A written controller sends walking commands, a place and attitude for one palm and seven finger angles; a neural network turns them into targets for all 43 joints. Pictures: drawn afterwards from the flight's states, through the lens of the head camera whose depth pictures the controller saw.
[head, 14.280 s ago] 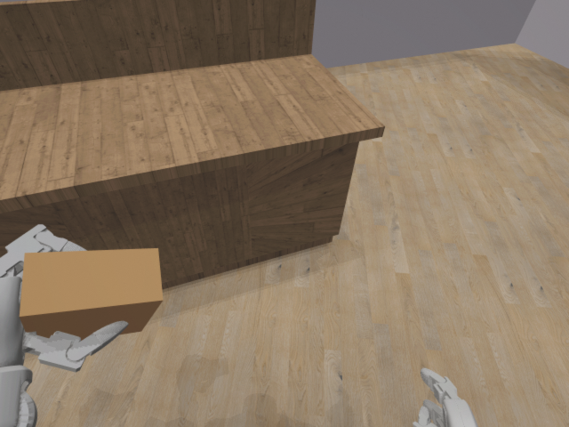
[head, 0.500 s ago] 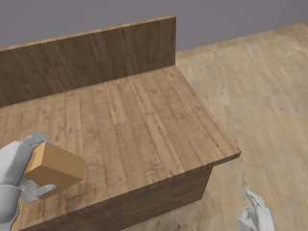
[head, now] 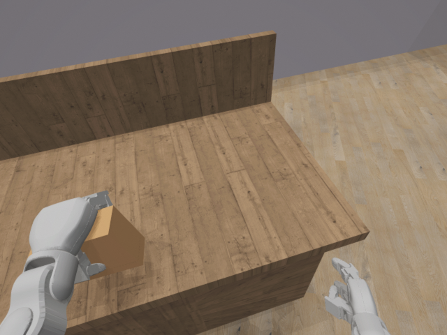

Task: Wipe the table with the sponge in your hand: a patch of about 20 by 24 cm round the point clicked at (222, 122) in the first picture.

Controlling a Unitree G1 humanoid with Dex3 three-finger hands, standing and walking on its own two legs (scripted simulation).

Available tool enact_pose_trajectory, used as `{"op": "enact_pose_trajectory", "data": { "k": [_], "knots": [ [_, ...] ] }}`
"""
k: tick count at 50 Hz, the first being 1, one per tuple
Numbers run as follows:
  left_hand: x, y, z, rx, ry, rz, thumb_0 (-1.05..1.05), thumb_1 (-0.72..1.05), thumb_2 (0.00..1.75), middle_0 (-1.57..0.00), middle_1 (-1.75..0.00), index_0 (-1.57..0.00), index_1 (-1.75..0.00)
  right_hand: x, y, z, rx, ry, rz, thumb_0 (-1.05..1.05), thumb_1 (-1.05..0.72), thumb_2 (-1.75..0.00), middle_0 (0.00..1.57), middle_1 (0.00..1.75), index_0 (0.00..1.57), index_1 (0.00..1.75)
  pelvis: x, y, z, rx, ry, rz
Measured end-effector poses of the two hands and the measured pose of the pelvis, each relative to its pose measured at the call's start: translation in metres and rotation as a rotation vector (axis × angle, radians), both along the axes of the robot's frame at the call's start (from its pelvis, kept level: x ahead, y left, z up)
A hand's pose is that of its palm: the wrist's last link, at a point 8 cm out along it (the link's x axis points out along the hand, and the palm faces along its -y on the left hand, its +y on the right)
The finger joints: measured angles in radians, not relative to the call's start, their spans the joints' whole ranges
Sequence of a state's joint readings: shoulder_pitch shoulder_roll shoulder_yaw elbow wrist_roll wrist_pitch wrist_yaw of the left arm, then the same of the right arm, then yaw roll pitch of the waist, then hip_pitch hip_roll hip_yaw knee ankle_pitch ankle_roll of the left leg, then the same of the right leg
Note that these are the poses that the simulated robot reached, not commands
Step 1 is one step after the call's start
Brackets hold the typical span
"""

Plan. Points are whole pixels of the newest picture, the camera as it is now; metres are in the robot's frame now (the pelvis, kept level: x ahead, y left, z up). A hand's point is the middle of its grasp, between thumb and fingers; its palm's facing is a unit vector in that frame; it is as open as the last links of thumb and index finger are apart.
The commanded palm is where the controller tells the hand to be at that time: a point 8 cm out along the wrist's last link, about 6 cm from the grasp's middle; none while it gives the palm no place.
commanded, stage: turn the palm down, sponge in hand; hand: left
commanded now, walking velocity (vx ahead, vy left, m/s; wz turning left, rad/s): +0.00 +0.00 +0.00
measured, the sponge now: (98, 251) +0.21 +0.27 +0.04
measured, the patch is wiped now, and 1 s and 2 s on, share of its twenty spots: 0.00 0.00 0.00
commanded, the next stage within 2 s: move the sponge above the wiping area in 0.62 s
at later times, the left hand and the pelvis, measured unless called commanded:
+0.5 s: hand (90, 226) +0.23 +0.27 +0.10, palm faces +0.05 -0.07 -1.00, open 9.7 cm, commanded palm +0.20 +0.26 +0.16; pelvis +0.01 -0.02 +0.00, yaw +0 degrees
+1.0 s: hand (84, 231) +0.23 +0.28 +0.09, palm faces +0.02 -0.08 -1.00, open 9.7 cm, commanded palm +0.20 +0.27 +0.14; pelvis +0.00 -0.02 +0.00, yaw +0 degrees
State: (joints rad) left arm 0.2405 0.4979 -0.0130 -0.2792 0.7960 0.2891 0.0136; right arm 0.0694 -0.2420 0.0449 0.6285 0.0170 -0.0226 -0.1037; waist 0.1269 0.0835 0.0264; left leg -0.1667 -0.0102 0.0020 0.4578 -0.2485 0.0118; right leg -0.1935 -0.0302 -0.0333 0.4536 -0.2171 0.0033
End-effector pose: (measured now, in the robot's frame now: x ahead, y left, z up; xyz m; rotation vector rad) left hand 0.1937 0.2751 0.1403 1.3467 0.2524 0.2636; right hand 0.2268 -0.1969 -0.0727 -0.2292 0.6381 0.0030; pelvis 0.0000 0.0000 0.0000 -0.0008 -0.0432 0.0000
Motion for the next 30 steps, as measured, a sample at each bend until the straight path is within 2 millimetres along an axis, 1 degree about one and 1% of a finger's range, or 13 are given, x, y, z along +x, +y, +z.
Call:
{"op": "enact_pose_trajectory", "data": {
  "k": [3, 6, 8, 10, 13, 17, 19, 21, 23, 26, 30],
  "knots": [
    [0.004, 0.002, 0.009, 0.058, -0.042, 0.006, 0.00, -0.46, 1.02, -0.77, -1.36, -0.77, -1.36, 0.003, 0.004, -0.001, 0.012, 0.014, 0.009, 0.02, -0.90, -0.90, 0.20, 0.30, 0.20, 0.30, 0.003, 0.000, 0.001, -0.001, 0.000, -0.003],
    [0.008, 0.013, 0.018, 0.093, -0.070, 0.083, 0.00, -0.46, 1.02, -0.77, -1.36, -0.77, -1.36, 0.007, 0.006, -0.002, 0.031, 0.027, 0.015, 0.02, -0.90, -0.90, 0.20, 0.30, 0.20, 0.30, 0.005, -0.001, 0.002, 0.000, 0.000, 0.000],
    [0.009, 0.021, 0.020, 0.101, -0.064, 0.149, 0.00, -0.46, 1.02, -0.77, -1.37, -0.77, -1.36, 0.010, 0.006, -0.002, 0.042, 0.033, 0.018, 0.02, -0.90, -0.90, 0.20, 0.30, 0.20, 0.30, 0.005, -0.002, 0.003, 0.001, 0.000, 0.001],
    [0.010, 0.025, 0.019, 0.099, -0.037, 0.196, 0.00, -0.46, 1.02, -0.77, -1.37, -0.77, -1.36, 0.014, 0.005, -0.002, 0.051, 0.031, 0.022, 0.02, -0.90, -0.90, 0.20, 0.30, 0.20, 0.30, 0.006, -0.003, 0.003, 0.003, -0.001, 0.005],
    [0.012, 0.019, 0.009, 0.085, 0.035, 0.212, 0.00, -0.46, 1.02, -0.77, -1.37, -0.77, -1.37, 0.020, 0.003, -0.001, 0.057, 0.022, 0.028, 0.02, -0.90, -0.90, 0.20, 0.30, 0.20, 0.30, 0.006, -0.004, 0.003, 0.005, 0.001, 0.008],
    [0.015, 0.000, -0.004, 0.066, 0.109, 0.129, 0.00, -0.46, 1.03, -0.77, -1.37, -0.77, -1.37, 0.026, -0.001, 0.002, 0.047, 0.006, 0.036, 0.02, -0.90, -0.90, 0.20, 0.30, 0.20, 0.30, 0.007, -0.007, 0.004, 0.007, 0.001, 0.008],
    [0.016, -0.009, -0.004, 0.078, 0.104, 0.076, 0.00, -0.46, 1.03, -0.77, -1.37, -0.77, -1.36, 0.028, -0.003, 0.003, 0.038, 0.000, 0.038, 0.02, -0.90, -0.90, 0.20, 0.30, 0.20, 0.30, 0.009, -0.009, 0.004, 0.007, 0.000, 0.005],
    [0.017, -0.013, 0.000, 0.098, 0.075, 0.041, 0.00, -0.46, 1.03, -0.77, -1.37, -0.77, -1.36, 0.028, -0.006, 0.005, 0.033, -0.002, 0.039, 0.02, -0.90, -0.90, 0.20, 0.30, 0.20, 0.30, 0.010, -0.011, 0.004, 0.006, -0.003, 0.003],
    [0.016, -0.012, 0.006, 0.119, 0.035, 0.041, 0.00, -0.46, 1.03, -0.77, -1.37, -0.77, -1.36, 0.028, -0.008, 0.005, 0.030, 0.001, 0.037, 0.02, -0.90, -0.90, 0.20, 0.30, 0.20, 0.30, 0.011, -0.014, 0.004, 0.005, -0.005, -0.002],
    [0.016, -0.005, 0.014, 0.135, -0.013, 0.092, 0.00, -0.46, 1.03, -0.77, -1.37, -0.77, -1.36, 0.028, -0.012, 0.005, 0.035, 0.007, 0.031, 0.02, -0.90, -0.90, 0.20, 0.30, 0.20, 0.30, 0.012, -0.017, 0.004, 0.004, -0.007, -0.001],
    [0.015, 0.003, 0.015, 0.113, -0.012, 0.178, 0.00, -0.46, 1.03, -0.77, -1.37, -0.77, -1.36, 0.028, -0.018, 0.004, 0.045, 0.007, 0.018, 0.02, -0.90, -0.90, 0.20, 0.30, 0.20, 0.30, 0.011, -0.019, 0.004, 0.005, -0.009, 0.003]
  ]
}}
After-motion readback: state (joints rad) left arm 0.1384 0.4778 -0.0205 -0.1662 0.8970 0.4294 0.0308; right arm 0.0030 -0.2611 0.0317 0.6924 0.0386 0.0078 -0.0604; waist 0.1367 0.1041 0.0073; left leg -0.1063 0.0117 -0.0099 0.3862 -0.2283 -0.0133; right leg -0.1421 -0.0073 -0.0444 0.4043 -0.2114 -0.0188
